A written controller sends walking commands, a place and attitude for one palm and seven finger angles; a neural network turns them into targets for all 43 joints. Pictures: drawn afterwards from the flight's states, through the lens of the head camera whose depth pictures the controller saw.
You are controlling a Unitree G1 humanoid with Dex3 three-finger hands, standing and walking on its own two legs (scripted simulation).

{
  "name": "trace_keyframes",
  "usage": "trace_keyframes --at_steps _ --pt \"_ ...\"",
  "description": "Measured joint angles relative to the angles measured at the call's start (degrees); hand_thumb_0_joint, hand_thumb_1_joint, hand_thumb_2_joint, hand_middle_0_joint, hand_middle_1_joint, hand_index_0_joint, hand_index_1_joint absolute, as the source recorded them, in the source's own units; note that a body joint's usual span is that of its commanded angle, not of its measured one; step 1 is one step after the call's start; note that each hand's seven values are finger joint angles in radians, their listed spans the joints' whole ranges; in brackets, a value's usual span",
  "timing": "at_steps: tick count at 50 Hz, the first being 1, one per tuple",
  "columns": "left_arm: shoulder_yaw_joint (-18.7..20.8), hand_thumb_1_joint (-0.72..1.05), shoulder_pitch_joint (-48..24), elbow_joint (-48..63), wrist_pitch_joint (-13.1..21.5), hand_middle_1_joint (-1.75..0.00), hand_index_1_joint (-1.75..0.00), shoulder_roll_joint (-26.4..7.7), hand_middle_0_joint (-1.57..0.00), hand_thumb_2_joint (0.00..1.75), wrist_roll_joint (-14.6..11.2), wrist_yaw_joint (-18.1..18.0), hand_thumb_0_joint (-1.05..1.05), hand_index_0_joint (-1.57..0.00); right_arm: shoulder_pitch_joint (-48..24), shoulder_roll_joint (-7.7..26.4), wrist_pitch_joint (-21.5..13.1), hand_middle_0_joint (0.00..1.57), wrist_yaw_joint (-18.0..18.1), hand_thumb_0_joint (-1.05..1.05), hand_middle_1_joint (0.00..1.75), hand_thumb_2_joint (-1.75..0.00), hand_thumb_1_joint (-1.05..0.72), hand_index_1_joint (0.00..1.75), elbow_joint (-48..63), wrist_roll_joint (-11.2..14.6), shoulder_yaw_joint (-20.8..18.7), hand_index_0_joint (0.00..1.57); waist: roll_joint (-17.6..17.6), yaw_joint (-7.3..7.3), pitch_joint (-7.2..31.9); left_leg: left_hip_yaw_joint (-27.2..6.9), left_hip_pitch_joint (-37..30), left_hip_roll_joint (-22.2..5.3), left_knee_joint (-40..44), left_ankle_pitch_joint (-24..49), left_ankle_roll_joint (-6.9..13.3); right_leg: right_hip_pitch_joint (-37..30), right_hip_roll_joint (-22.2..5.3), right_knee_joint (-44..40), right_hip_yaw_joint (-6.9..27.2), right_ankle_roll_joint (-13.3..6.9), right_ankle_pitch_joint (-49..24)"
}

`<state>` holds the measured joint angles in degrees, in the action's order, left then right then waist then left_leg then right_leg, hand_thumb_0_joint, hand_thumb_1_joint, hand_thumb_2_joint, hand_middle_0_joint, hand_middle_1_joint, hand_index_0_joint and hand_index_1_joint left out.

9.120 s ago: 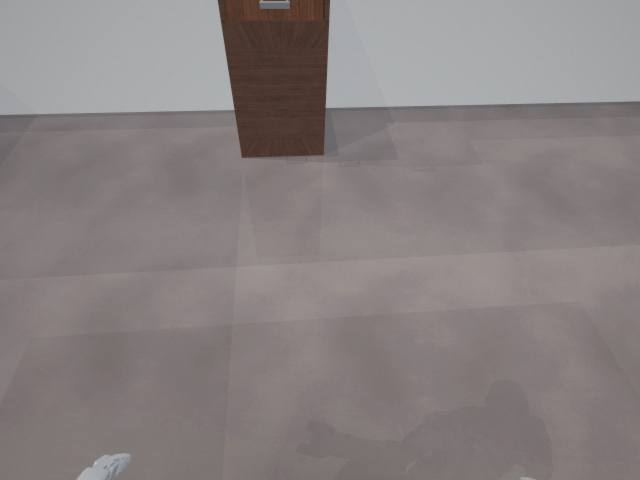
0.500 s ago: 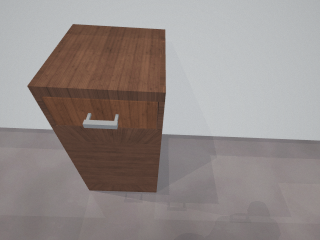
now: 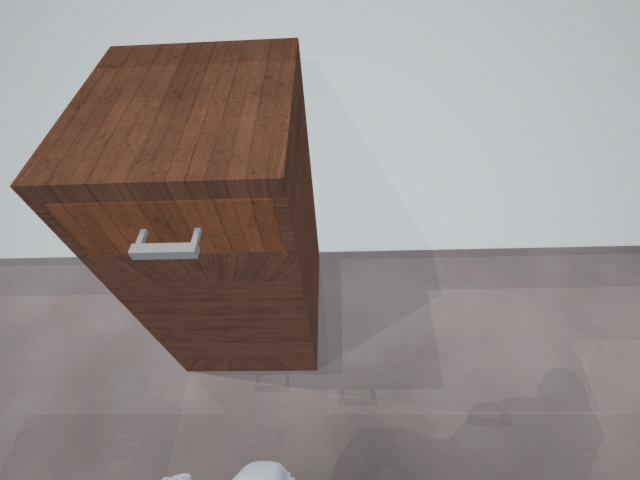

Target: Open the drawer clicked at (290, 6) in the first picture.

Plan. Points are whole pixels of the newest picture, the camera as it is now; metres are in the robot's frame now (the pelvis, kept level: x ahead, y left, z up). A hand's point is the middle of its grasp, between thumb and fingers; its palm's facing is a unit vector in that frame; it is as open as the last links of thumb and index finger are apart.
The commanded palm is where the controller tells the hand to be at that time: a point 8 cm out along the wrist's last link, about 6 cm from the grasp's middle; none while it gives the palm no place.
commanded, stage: come to a stop and stand still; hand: left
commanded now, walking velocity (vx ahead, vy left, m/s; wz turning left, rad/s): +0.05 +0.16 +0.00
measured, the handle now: (167, 242) +0.48 +0.29 -0.04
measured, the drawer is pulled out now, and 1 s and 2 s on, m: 0.00 0.00 0.00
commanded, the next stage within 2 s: look again from close up in 0.56 s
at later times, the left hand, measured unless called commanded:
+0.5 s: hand out of the picture -0.05 +0.23 -0.17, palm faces +0.07 -0.98 -0.19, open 7.4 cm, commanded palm none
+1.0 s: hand out of the picture +0.00 +0.18 -0.18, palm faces +0.02 -0.98 -0.22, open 7.2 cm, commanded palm none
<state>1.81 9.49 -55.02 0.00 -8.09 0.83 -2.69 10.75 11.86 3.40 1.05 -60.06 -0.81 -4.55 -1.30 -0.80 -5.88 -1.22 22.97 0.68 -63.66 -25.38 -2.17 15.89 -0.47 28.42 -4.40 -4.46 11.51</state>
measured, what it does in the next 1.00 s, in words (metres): steps on the spot: left foot, then right foot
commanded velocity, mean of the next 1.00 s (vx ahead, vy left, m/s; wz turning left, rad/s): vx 0.07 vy -0.01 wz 0.00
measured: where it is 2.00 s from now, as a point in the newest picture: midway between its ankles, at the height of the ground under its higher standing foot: outside the picture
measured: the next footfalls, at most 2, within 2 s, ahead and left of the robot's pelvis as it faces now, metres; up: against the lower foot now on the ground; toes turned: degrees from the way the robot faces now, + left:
left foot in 0.36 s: -0.03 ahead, +0.15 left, +0.00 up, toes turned +2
right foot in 0.72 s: +0.01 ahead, -0.12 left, +0.00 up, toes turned -5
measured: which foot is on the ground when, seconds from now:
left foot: up 0.00-0.34, down 0.36-1.00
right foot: down 0.00-0.34, up 0.36-0.70, down 0.72-1.00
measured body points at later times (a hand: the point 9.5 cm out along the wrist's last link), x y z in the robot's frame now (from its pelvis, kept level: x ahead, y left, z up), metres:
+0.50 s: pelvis -0.06 +0.04 +0.01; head -0.07 +0.05 +0.46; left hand -0.06 +0.28 -0.15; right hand -0.12 -0.19 -0.14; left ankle -0.09 +0.15 -0.74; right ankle -0.01 -0.09 -0.67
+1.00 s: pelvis -0.02 +0.00 -0.01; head -0.03 -0.01 +0.44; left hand +0.00 +0.23 -0.16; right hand -0.02 -0.22 -0.18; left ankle -0.08 +0.13 -0.74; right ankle -0.03 -0.12 -0.74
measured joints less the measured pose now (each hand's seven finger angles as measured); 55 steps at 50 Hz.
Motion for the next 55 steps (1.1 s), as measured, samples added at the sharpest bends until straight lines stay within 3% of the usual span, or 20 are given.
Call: trace_keyframes --at_steps 8,13,16,18,20,25,29,33,35,36,37,39,40,43,49,55 --pt "0.51 0.92 3.16 -0.83 -0.3 -0.3 -0.3 -1.35 -0.2 0.9 0.53 0.87 0.0 -0.2 -1.32 1.14 0.47 0.19 -1.3 0.0 0.3 -0.9 -0.91 0.29 1.44 -0.53 0.33 0.2 0.65 2.06 1.39 -0.55 -0.89 -1.64 8.57 4.11 -0.76 0.74 -0.46 -3.52 -0.17 -0.02 -4.07" --pt "1.08 0.91 5.79 -2.26 -1.21 -0.3 -0.3 -2.35 -0.2 0.9 1.05 1.4 0.0 -0.2 0.3 0.41 0.06 0.19 -1.88 0.0 0.3 -0.9 -0.91 0.29 1.48 -0.41 0.99 0.2 1.41 3.09 3.68 1.77 -5.82 -1.65 19.21 1.48 0.77 1.1 -0.72 -6.36 -0.22 0.68 -6.85" --pt "1.65 0.91 7.19 -3.78 -2.03 -0.3 -0.3 -3.14 -0.2 0.9 1.0 1.54 0.0 -0.2 3.0 -0.57 -1.36 0.19 -1.81 0.0 0.3 -0.9 -0.91 0.29 1.29 -0.21 1.59 0.2 2.23 3.05 5.89 3.63 -12.04 -0.95 30.78 1.97 2.46 1.65 -0.61 -7.69 0.06 1.66 -7.56" --pt "1.77 0.91 7.99 -4.65 -2.72 -0.3 -0.3 -3.11 -0.2 0.9 0.57 1.66 0.0 -0.2 5.76 -0.7 -2.66 0.2 -1.23 0.0 0.3 -0.9 -0.91 0.29 1.32 -0.53 1.85 0.2 0.83 1.75 7.69 2.35 -15.76 -1.35 40.08 2.48 4.04 4.96 0.59 -2.27 -0.29 3.07 0.97" --pt "2.0 0.91 8.05 -5.15 -3.37 -0.3 -0.3 -3.57 -0.2 0.9 0.33 1.91 0.0 -0.2 7.85 -1.86 -2.52 0.2 -0.41 0.0 0.3 -0.9 -0.91 0.29 0.53 -0.75 2.4 0.2 1.71 0.43 7.62 2.27 -15.57 -0.84 41.29 8.98 4.02 9.37 0.85 8.65 2.25 3.73 7.47" --pt "2.28 0.91 8.65 -5.1 -1.89 -0.3 -0.3 -3.7 -0.2 0.9 0.73 3.45 0.0 -0.2 13.29 -3.88 -2.88 0.2 0.27 0.0 0.3 -0.9 -0.91 0.29 -3.53 -0.54 3.96 0.2 2.79 0.31 7.8 2.7 -17.73 -0.64 45.8 12.82 3.14 15.51 0.42 28.39 4.87 4.85 1.5" --pt "1.99 0.91 9.47 -6.07 -1.84 -0.3 -0.3 -2.99 -0.2 0.9 0.72 3.73 0.0 -0.2 15.71 -4.99 -3.84 0.2 0.79 0.01 0.3 -0.9 -0.91 0.29 -5.38 -0.41 3.99 0.2 3.64 -0.23 8.49 3.85 -18.14 -0.15 46.4 12.46 3.12 14.9 -1.41 31.12 4.83 5.58 0.41" --pt "1.08 0.91 8.56 -6.54 -2.19 -0.3 -0.3 -1.71 -0.2 0.9 0.55 3.53 0.0 -0.19 16.32 -5.73 -4.52 0.2 1.01 0.01 0.3 -0.9 -0.91 0.29 -5.99 -0.85 3.91 0.2 3.37 -1.51 7.88 4.51 -17.84 -0.5 45.39 11.24 2.52 9.99 -3.07 19.77 3.03 5.66 4.73" --pt "-0.19 0.92 7.38 -6.66 -0.72 -0.3 -0.3 -1.65 -0.2 0.9 0.42 2.22 0.01 -0.2 15.68 -5.57 -4.63 0.2 0.01 0.01 0.3 -0.9 -0.9 0.29 -5.69 -0.73 4.13 0.2 2.74 -1.08 6.43 5.02 -15.17 -1.22 39.93 8.49 1.58 6.78 -3.43 11.93 2.67 3.92 2.23" --pt "-0.51 0.93 7.46 -5.84 0.5 -0.3 -0.3 -2.22 -0.2 0.9 0.46 2.03 0.01 -0.2 15.27 -5.76 -4.54 0.2 -0.44 0.01 0.3 -0.9 -0.9 0.29 -4.92 -0.76 4.3 0.2 3.68 -0.68 5.73 5.66 -12.84 -0.81 35.51 5.92 1.52 5.09 -4.03 7.51 4.0 4.04 2.91" --pt "-0.52 0.93 7.04 -5.78 1.44 -0.3 -0.3 -2.11 -0.2 0.9 0.45 1.64 0.01 -0.2 14.24 -5.55 -4.38 0.2 -0.63 0.01 0.3 -0.9 -0.9 0.29 -4.29 -0.86 4.41 0.2 3.27 -0.3 4.91 5.32 -10.04 -1.28 30.58 3.1 1.73 5.32 -3.38 7.02 4.37 4.94 7.43" --pt "-1.02 0.93 5.53 -6.33 1.63 -0.3 -0.3 -0.41 -0.2 0.9 0.47 1.4 0.01 -0.2 11.53 -4.2 -4.08 0.2 -0.71 0.01 0.3 -0.9 -0.91 0.29 -3.15 -0.77 4.04 0.2 -0.71 -1.1 2.37 2.68 -6.74 -2.95 24.61 0.27 2.51 5.52 -0.76 8.43 2.46 4.74 7.37" --pt "-1.18 0.93 5.23 -6.55 1.64 -0.3 -0.3 0.15 -0.2 0.9 0.52 1.35 0.01 -0.2 10.51 -3.83 -4.12 0.2 -0.72 0.01 0.3 -0.9 -0.91 0.29 -2.67 -0.68 3.9 0.2 -1.69 -1.44 1.68 1.9 -6.59 -3.02 24.26 1.12 2.57 5.11 -0.21 8.68 1.77 4.45 6.28" --pt "-0.95 0.94 5.65 -8.51 1.37 -0.3 -0.3 -0.39 -0.2 0.9 -0.06 0.39 0.01 -0.2 8.58 -4.76 -4.71 0.2 -0.57 0.01 0.3 -0.9 -0.91 0.29 -2.69 -0.23 4.48 0.2 0.9 -1.59 3.14 2.18 -10.15 -2.07 27.3 1.59 1.29 3.33 -1.07 9.37 2.27 4.35 7.11" --pt "-1.43 0.95 6.09 -9.59 1.61 -0.3 -0.3 -0.06 -0.2 0.9 -0.36 0.31 0.02 -0.2 6.38 -3.26 -4.47 0.2 1.31 0.02 0.3 -0.9 -0.94 0.29 -2.75 -0.4 4.57 0.2 -0.44 0.37 6.58 1.57 -14.58 -2.45 31.06 2.28 0.91 -1.34 -0.68 5.78 1.48 4.32 7.04" --pt "-1.59 0.93 6.29 -8.97 1.71 -0.3 -0.3 -0.03 -0.2 0.9 -0.3 0.47 0.01 -0.2 3.99 -1.67 -4.48 0.2 1.06 0.02 0.3 -0.9 -0.94 0.29 -2.06 0.03 4.11 0.2 -0.86 0.53 5.83 1.69 -16.28 -2.14 34.12 4.28 0.78 -2.51 -0.91 3.92 1.57 4.13 5.7"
